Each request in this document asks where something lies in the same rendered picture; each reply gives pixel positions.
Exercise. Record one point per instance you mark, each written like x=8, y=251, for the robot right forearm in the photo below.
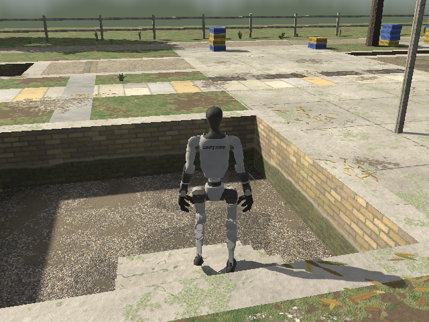
x=244, y=177

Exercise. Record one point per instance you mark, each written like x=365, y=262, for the robot left forearm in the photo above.
x=184, y=183

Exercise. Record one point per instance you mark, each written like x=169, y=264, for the robot left thigh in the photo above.
x=199, y=198

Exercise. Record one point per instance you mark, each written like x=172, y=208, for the left robot shin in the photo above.
x=199, y=236

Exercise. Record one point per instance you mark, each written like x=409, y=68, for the robot right upper arm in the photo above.
x=238, y=153

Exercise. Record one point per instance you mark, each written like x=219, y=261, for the robot left upper arm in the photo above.
x=190, y=154

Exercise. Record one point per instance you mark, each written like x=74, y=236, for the robot right hand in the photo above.
x=248, y=202

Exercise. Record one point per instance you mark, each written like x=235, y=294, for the robot left hand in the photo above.
x=182, y=203

